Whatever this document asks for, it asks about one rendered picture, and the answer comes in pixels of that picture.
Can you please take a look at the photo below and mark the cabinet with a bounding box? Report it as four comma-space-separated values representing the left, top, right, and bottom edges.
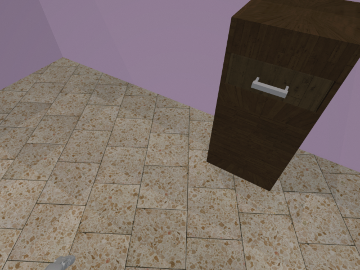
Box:
206, 0, 360, 191

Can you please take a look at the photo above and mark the robot left hand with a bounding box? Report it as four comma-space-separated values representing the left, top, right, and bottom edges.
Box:
45, 255, 75, 270

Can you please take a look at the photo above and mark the drawer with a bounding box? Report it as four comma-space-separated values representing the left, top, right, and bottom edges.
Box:
226, 53, 334, 112

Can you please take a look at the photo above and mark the handle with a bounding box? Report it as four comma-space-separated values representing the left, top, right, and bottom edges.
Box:
251, 77, 289, 98

